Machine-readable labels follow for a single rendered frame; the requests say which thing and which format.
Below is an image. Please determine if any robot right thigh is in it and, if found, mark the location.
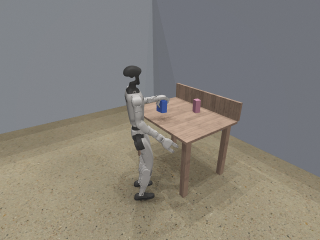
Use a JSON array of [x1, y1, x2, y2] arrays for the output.
[[134, 135, 154, 174]]

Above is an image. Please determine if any sponge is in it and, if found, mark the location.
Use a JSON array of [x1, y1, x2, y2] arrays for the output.
[[156, 100, 168, 113]]

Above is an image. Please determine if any robot right forearm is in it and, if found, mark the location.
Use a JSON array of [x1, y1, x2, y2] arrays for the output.
[[138, 122, 165, 143]]

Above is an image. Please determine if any right robot hand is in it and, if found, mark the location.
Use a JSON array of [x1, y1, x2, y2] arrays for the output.
[[161, 138, 179, 153]]

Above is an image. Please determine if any robot left forearm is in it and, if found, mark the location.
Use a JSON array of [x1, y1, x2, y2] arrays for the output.
[[144, 95, 159, 104]]

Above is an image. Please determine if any right robot upper arm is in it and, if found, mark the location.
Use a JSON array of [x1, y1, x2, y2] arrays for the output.
[[131, 94, 146, 129]]

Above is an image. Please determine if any robot left shin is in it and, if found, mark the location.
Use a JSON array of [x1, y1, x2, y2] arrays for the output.
[[138, 160, 145, 183]]

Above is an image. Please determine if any table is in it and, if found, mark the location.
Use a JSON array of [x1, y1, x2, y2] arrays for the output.
[[138, 83, 243, 198]]

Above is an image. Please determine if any left robot hand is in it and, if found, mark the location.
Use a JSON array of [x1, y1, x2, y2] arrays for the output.
[[156, 95, 170, 108]]

